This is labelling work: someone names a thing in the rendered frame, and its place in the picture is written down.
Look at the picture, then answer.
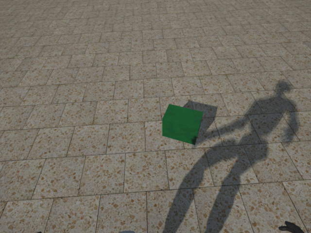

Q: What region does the carton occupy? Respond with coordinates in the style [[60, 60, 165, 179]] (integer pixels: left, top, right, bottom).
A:
[[162, 104, 203, 145]]

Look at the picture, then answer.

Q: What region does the right robot hand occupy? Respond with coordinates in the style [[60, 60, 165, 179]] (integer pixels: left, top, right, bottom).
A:
[[279, 221, 304, 233]]

